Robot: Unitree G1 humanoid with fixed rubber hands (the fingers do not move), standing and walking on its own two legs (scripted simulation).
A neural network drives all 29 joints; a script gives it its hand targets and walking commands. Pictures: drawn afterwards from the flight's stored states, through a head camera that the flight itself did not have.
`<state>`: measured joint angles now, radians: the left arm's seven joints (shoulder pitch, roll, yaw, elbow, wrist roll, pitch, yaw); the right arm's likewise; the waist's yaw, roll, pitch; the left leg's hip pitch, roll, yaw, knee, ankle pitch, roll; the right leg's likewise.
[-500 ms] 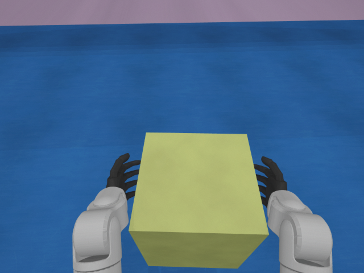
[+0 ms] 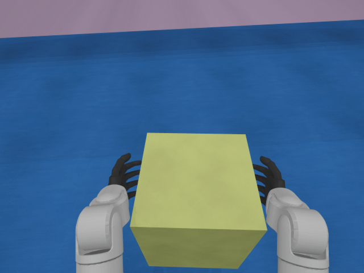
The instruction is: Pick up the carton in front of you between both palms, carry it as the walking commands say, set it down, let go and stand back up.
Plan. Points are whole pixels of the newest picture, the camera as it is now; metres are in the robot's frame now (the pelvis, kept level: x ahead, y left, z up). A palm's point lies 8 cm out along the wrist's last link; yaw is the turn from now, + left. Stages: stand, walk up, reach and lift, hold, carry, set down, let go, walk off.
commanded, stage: carry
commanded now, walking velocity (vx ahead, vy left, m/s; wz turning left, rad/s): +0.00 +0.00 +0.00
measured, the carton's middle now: (194, 203) +0.27 +0.00 +0.02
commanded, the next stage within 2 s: none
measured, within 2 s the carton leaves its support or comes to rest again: neither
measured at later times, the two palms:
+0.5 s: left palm (125, 199) +0.28 +0.15 +0.03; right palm (257, 198) +0.28 -0.15 +0.03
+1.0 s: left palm (130, 214) +0.24 +0.14 +0.04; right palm (270, 213) +0.24 -0.16 +0.03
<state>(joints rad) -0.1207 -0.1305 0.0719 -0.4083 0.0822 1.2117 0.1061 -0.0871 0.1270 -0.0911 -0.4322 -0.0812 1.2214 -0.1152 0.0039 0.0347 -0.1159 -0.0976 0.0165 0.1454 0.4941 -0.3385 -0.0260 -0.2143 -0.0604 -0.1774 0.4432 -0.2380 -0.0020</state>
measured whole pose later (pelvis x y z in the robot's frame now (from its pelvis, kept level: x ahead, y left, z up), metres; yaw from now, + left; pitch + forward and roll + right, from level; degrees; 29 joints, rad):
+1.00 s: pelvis -0.05 -0.02 -0.01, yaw +1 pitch +1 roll +0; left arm -0.22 -0.14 0.19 0.16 0.22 0.72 0.01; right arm -0.21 0.14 -0.16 0.15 -0.23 0.74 -0.03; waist 0.00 0.03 -0.08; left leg -0.14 0.01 0.13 0.52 -0.40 0.03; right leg -0.34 -0.05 -0.17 0.55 -0.24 -0.03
